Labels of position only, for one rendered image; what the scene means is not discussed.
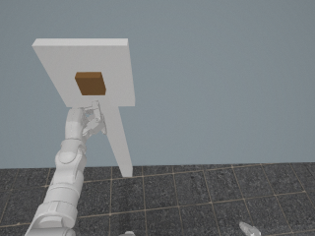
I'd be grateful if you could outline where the left robot upper arm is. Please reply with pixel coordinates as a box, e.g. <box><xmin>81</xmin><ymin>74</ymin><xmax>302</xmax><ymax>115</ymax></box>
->
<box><xmin>26</xmin><ymin>226</ymin><xmax>76</xmax><ymax>236</ymax></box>

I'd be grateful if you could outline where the button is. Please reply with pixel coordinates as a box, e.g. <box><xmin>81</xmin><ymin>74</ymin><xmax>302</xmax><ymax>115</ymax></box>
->
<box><xmin>75</xmin><ymin>72</ymin><xmax>106</xmax><ymax>95</ymax></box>

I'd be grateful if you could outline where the left robot forearm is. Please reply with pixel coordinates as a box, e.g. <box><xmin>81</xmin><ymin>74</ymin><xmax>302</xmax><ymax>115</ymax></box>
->
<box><xmin>25</xmin><ymin>139</ymin><xmax>87</xmax><ymax>236</ymax></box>

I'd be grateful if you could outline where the robot right hand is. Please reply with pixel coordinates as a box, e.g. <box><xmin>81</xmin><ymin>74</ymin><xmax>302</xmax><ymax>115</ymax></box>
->
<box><xmin>239</xmin><ymin>221</ymin><xmax>261</xmax><ymax>236</ymax></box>

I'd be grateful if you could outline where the panel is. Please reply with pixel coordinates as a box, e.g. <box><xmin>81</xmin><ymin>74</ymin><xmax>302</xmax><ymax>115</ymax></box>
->
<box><xmin>32</xmin><ymin>38</ymin><xmax>136</xmax><ymax>177</ymax></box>

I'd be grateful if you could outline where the left robot shin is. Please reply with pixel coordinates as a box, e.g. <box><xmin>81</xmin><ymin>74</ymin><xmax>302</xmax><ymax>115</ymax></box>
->
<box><xmin>125</xmin><ymin>231</ymin><xmax>135</xmax><ymax>235</ymax></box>

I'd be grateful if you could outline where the robot left hand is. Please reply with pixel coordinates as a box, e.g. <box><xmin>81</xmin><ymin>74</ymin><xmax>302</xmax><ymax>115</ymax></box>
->
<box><xmin>65</xmin><ymin>98</ymin><xmax>107</xmax><ymax>144</ymax></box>

